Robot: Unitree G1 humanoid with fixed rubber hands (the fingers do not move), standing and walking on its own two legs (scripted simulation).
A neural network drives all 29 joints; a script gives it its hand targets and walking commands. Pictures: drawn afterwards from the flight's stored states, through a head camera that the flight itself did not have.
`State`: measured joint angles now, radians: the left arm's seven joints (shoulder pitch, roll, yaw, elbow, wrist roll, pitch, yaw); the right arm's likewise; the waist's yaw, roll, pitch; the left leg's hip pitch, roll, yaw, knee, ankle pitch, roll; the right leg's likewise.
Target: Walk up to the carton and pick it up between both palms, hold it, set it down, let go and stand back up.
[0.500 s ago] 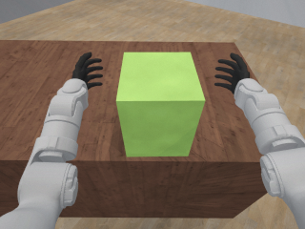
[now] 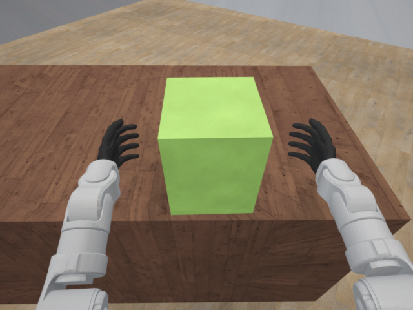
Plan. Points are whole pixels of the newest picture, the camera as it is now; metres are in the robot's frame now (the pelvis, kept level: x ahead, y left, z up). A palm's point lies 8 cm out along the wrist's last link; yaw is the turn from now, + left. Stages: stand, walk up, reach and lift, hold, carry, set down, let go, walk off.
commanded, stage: set down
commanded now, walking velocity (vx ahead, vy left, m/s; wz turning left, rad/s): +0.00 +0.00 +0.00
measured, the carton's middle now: (211, 147) +0.46 -0.01 +0.06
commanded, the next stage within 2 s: let go in 1.78 s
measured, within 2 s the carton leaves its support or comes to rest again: neither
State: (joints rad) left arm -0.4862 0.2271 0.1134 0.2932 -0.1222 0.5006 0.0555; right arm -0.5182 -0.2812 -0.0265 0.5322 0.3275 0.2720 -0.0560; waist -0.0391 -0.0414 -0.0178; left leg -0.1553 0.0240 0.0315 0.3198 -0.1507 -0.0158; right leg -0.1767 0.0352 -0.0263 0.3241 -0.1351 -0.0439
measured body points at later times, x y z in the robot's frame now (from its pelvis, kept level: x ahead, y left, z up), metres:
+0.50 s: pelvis +0.02 +0.00 +0.00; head +0.01 +0.01 +0.45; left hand +0.30 +0.20 +0.06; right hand +0.29 -0.22 +0.06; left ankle +0.01 +0.13 -0.75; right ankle +0.02 -0.09 -0.75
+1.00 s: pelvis +0.04 +0.01 +0.00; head +0.04 +0.02 +0.45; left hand +0.25 +0.21 +0.00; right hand +0.23 -0.22 +0.00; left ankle +0.01 +0.13 -0.75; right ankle +0.03 -0.09 -0.75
